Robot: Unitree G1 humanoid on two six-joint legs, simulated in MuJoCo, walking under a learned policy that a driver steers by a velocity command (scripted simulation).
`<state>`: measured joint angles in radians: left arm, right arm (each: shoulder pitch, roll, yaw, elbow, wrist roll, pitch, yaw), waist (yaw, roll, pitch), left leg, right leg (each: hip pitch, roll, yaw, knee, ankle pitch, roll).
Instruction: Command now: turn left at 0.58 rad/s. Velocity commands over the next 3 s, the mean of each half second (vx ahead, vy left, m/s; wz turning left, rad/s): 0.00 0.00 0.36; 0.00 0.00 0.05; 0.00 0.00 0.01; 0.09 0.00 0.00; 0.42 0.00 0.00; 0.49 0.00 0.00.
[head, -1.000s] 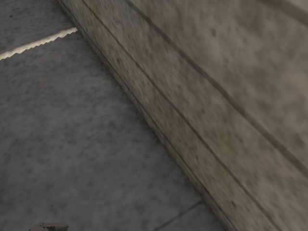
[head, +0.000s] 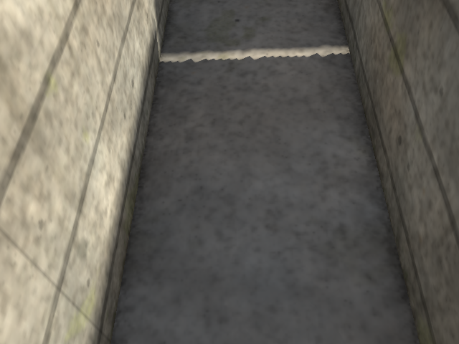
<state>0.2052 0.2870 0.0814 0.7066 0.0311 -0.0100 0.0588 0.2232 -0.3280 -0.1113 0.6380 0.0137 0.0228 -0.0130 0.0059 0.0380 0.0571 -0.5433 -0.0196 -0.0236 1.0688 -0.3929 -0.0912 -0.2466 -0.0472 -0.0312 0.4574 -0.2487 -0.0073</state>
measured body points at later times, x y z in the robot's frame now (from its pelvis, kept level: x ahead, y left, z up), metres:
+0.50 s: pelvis +0.02 +0.03 -0.01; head +0.04 +0.05 +0.44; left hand +0.07 +0.31 -0.14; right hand +0.23 -0.19 -0.10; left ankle +0.01 +0.13 -0.74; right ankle +0.04 -0.11 -0.74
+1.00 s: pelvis +0.04 -0.01 -0.01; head +0.06 -0.01 +0.44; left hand +0.09 +0.25 -0.14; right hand +0.16 -0.26 -0.14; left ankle +0.01 +0.13 -0.74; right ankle +0.04 -0.11 -0.74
